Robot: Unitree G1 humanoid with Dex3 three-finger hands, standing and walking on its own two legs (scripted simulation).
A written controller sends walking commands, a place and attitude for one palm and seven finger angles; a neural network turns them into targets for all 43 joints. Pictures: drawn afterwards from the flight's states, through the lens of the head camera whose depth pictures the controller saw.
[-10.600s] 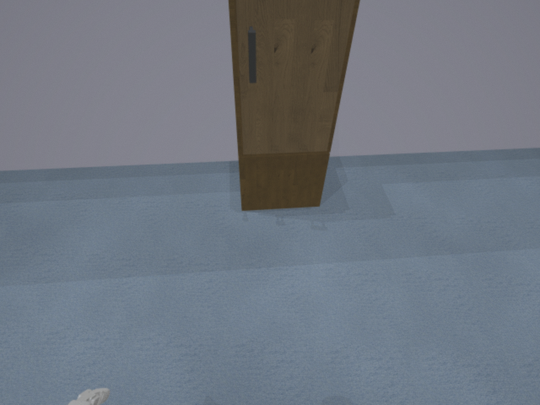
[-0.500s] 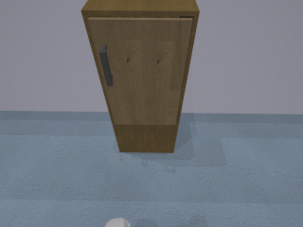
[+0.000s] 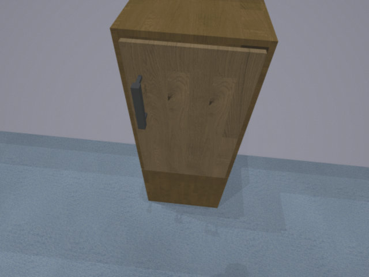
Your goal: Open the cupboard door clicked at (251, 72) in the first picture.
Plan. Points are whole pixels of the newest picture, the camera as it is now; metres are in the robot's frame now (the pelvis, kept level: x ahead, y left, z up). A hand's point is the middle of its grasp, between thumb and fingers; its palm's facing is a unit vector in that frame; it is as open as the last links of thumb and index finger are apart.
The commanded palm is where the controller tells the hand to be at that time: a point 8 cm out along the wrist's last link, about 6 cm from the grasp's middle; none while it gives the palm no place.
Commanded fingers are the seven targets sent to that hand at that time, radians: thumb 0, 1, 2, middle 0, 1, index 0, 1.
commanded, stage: come to a stop and stand still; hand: left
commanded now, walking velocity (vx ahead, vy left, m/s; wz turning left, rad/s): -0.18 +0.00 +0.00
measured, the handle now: (141, 103) +0.55 +0.18 +0.03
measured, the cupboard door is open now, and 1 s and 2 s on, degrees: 0 0 0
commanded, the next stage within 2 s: look again from close up in 0.72 s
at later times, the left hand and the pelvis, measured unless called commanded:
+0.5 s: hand out of the picture +0.01 +0.19 -0.18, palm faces +0.10 -0.97 -0.23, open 7.4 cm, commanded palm none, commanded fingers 0.00 0.90 0.90 -0.20 -0.30 -0.20 -0.30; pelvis -0.04 -0.01 -0.01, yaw +1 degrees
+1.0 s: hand out of the picture -0.03 +0.14 -0.18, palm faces +0.00 -0.98 -0.21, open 7.3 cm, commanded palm none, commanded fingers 0.00 0.90 0.90 -0.20 -0.30 -0.20 -0.30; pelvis -0.03 -0.03 -0.01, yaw +0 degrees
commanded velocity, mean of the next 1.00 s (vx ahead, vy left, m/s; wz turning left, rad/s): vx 0.02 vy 0.02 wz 0.00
